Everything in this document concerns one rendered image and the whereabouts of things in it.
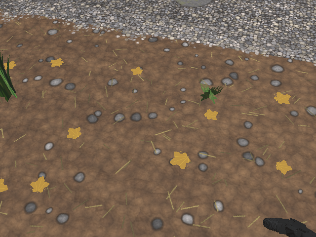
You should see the right robot hand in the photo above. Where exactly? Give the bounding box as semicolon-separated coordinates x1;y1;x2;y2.
263;217;316;237

